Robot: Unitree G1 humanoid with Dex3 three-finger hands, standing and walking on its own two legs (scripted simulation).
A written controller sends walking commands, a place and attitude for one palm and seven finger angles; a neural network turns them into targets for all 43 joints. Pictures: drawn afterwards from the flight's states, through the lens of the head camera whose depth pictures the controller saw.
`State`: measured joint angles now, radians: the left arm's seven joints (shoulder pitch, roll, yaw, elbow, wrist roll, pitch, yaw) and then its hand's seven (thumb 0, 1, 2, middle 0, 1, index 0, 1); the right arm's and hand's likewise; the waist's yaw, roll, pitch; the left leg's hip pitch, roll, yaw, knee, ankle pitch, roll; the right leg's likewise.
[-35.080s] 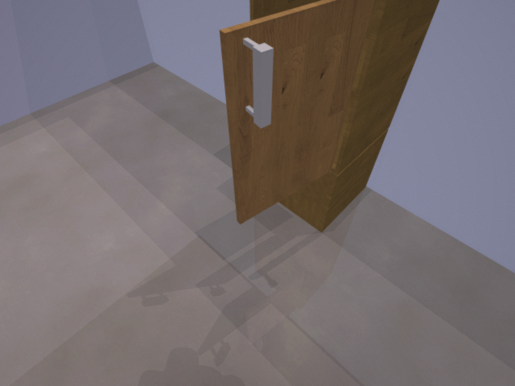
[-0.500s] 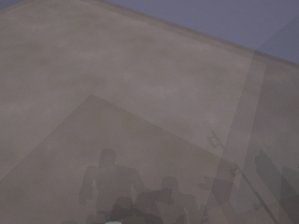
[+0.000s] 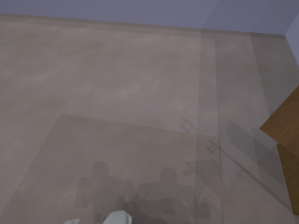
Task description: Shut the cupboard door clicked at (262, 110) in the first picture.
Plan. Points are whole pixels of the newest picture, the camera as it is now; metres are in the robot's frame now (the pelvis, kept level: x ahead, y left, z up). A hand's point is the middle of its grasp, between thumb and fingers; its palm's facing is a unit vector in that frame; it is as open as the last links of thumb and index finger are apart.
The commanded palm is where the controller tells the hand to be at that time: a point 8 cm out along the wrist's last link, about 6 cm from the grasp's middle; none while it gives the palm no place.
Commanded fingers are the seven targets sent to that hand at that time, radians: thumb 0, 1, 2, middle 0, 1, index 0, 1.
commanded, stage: turn to face it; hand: left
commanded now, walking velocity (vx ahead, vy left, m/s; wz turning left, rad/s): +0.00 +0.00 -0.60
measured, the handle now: out of the picture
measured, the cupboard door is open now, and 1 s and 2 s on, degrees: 50 50 50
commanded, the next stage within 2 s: take the last steps up to it in 1.30 s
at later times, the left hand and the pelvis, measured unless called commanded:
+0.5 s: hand (94, 199) +0.20 +0.20 -0.16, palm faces -0.29 -0.93 -0.22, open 7.4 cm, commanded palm none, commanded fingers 0.00 0.90 0.90 -0.20 -0.30 -0.20 -0.30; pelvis +0.04 +0.02 +0.00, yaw -18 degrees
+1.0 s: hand (111, 184) +0.26 +0.15 -0.18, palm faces -0.53 -0.82 -0.20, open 7.4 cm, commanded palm none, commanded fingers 0.00 0.90 0.90 -0.20 -0.30 -0.20 -0.30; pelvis +0.08 +0.02 -0.01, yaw -36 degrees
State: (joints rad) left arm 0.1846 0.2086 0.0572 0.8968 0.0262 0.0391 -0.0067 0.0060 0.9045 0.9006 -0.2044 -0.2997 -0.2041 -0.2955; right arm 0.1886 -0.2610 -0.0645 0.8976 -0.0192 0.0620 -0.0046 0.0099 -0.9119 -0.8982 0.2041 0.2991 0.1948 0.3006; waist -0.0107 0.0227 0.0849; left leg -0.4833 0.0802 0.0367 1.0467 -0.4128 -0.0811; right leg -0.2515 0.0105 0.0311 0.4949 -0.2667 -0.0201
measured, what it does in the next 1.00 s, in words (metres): steps on the spot, turning right: left foot, then right foot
